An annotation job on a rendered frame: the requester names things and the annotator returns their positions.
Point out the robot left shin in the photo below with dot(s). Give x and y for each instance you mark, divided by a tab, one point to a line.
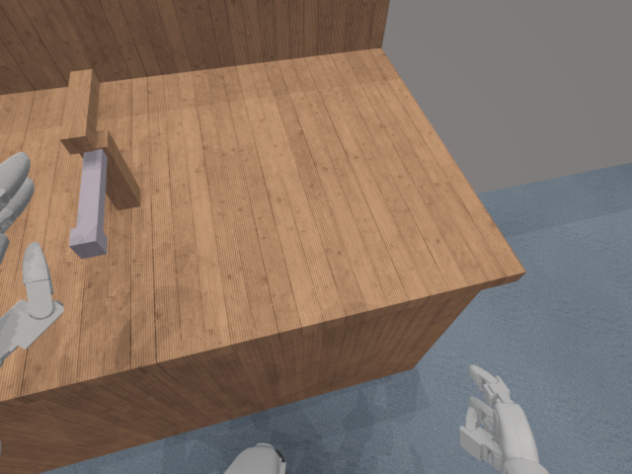
265	445

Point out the counter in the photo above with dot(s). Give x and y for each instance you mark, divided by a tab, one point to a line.
283	221

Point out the robot left thigh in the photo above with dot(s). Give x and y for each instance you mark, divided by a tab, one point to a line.
257	460

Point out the tap lever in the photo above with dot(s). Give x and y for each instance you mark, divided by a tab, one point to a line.
88	238

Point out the left robot hand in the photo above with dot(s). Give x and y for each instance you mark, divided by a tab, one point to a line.
22	324

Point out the right robot hand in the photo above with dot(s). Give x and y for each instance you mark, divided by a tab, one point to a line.
506	434

